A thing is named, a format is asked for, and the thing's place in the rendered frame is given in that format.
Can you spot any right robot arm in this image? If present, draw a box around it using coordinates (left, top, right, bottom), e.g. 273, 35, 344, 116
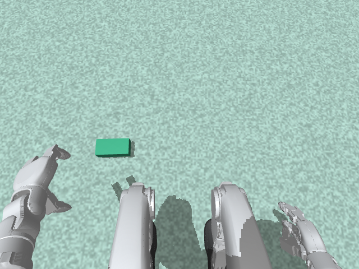
306, 252, 342, 269

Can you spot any right robot foot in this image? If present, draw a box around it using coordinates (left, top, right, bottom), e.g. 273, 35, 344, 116
204, 219, 227, 269

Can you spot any right robot hand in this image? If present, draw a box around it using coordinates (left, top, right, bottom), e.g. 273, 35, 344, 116
278, 202, 327, 261

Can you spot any left robot hand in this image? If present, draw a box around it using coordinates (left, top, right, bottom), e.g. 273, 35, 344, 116
13, 144, 72, 215

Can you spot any left robot arm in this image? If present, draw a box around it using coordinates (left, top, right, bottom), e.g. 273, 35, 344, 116
0, 185, 48, 269

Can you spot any small box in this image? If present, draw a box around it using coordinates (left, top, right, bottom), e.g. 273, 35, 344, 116
95, 138, 131, 157

